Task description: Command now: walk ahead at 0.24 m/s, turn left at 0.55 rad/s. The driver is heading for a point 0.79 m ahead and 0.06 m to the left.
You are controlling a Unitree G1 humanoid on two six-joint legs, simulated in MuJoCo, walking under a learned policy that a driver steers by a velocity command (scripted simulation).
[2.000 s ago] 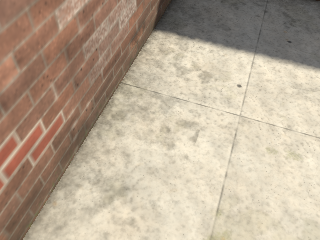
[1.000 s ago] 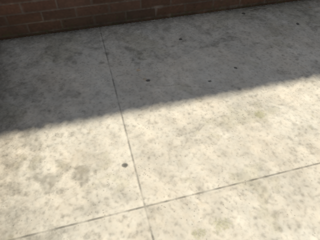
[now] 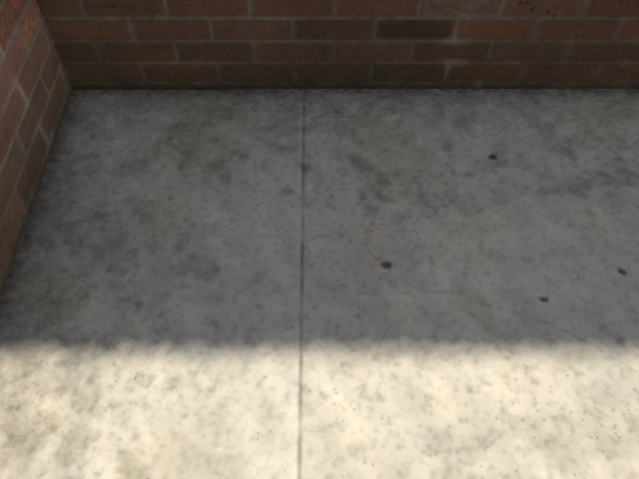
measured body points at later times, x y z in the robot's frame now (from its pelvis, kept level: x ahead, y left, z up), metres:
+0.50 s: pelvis +0.15 -0.04 +0.01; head +0.17 -0.05 +0.46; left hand +0.21 +0.27 -0.07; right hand +0.39 -0.27 -0.08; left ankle +0.08 +0.06 -0.66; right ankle +0.22 -0.15 -0.72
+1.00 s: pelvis +0.28 +0.06 +0.03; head +0.29 +0.08 +0.47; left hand +0.31 +0.36 -0.09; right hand +0.43 -0.18 -0.08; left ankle +0.19 +0.12 -0.72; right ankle +0.40 -0.07 -0.65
